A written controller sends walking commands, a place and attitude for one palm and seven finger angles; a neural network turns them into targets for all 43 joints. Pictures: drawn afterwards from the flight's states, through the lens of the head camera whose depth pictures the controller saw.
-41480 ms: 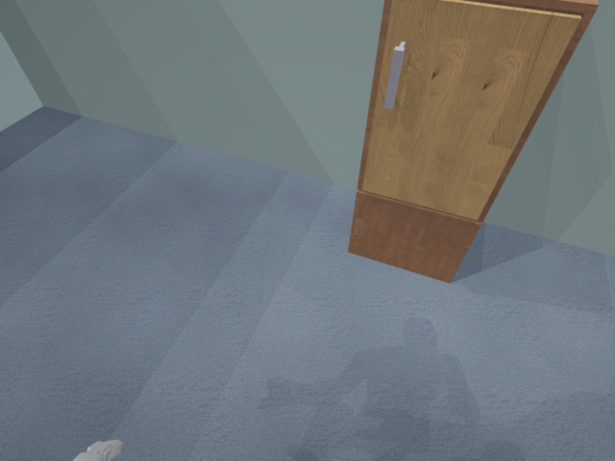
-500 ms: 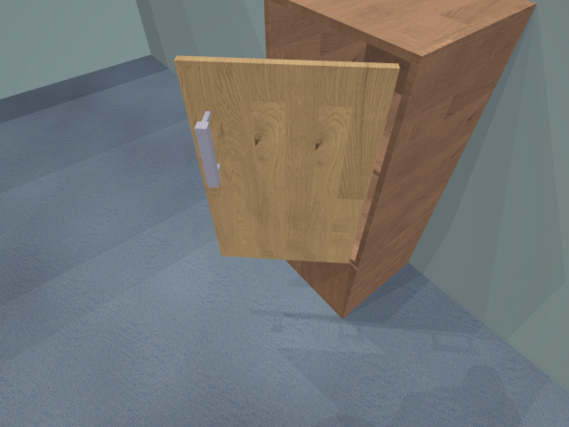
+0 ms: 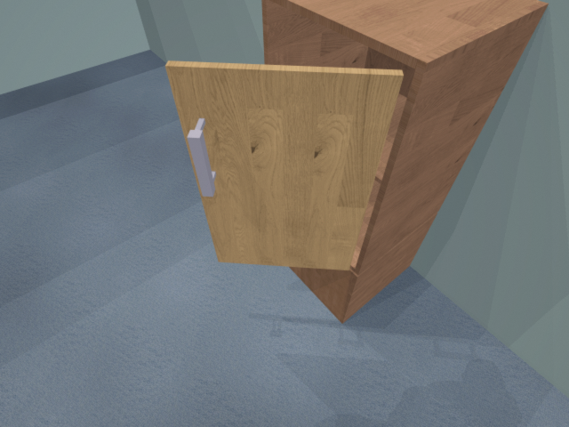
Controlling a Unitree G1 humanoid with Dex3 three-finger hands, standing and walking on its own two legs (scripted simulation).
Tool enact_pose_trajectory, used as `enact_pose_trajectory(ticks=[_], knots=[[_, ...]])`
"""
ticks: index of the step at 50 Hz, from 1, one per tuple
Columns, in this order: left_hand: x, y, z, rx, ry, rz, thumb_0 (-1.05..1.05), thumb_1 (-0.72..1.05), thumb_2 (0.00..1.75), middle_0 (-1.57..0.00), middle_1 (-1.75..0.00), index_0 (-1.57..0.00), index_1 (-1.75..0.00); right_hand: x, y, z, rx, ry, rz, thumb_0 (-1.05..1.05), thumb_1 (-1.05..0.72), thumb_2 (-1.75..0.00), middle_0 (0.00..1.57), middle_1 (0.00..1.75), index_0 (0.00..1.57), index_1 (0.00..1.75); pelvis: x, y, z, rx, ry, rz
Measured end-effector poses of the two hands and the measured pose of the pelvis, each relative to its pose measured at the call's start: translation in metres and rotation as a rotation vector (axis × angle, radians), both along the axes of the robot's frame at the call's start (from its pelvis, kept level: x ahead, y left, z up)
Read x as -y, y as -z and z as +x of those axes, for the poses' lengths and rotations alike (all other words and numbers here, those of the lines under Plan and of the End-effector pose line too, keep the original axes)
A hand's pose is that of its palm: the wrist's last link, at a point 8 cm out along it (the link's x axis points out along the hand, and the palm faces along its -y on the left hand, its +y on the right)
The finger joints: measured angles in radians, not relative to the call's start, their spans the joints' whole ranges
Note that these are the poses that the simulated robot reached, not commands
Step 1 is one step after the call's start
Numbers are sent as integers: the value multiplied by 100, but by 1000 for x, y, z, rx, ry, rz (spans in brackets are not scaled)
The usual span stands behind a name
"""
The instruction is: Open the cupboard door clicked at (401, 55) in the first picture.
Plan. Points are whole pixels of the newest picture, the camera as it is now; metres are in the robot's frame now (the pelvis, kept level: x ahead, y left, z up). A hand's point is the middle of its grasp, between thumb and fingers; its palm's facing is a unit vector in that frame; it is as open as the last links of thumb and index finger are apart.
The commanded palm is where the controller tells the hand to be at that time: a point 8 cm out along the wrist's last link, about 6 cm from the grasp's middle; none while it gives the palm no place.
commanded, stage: come to a stop and stand still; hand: left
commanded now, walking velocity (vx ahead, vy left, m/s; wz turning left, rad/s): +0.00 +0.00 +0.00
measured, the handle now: (205, 158) +0.57 +0.19 +0.03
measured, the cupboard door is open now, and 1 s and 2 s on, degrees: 47 47 47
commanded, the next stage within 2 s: look again from close up in 1.44 s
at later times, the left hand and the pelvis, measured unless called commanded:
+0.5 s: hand out of the picture +0.04 +0.18 -0.17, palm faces +0.01 -0.97 -0.23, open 7.4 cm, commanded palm none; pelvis +0.01 -0.01 +0.00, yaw +1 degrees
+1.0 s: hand out of the picture +0.03 +0.24 -0.16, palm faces +0.03 -0.96 -0.28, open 7.4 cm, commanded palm none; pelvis -0.03 +0.02 +0.00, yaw +2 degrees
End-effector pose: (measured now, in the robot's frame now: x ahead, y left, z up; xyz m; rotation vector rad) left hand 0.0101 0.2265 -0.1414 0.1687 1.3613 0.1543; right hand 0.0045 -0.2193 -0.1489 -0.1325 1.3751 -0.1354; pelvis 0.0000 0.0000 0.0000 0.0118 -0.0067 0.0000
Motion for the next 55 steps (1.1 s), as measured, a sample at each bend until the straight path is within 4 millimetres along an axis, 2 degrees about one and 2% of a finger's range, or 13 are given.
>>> enact_pose_trajectory(ticks=[11, 23, 33, 41, 47, 55], knots=[[2, -2, 16, 31, 6, 6, 1, 91, 89, -20, -30, -19, -29, 10, -1, 16, 20, -13, -10, 0, -91, -90, 20, 29, 20, 30, 5, -1, 6, 3, -3, 0], [4, -2, 19, 41, 20, 8, 1, 91, 89, -20, -30, -20, -29, 19, -3, 17, 14, -20, -19, 0, -91, -90, 20, 29, 20, 30, 10, 0, 8, 0, -15, -3], [-30, -7, 29, 142, 4, 69, 1, 91, 89, -20, -30, -20, -30, 43, -14, 48, 151, -33, -110, 0, -91, -90, 20, 29, 20, 30, 0, 6, 1, 21, -34, -16], [-55, -16, 36, 205, 24, 89, 1, 91, 89, -20, -30, -20, -29, 39, -29, 68, 251, -84, -133, 0, -91, -90, 20, 29, 20, 30, -12, 2, -14, 43, -28, -17], [-64, -18, 25, 200, 32, 85, 1, 91, 89, -20, -30, -20, -29, 26, -32, 61, 257, -104, -118, 0, -91, -90, 20, 29, 20, 30, -20, 0, -25, 45, -26, -16], [-62, -10, -12, 119, 15, 55, 1, 91, 89, -20, -30, -20, -29, 8, -23, 23, 169, -87, -87, 0, -90, -90, 20, 29, 20, 30, -28, -2, -35, 46, -26, -14]])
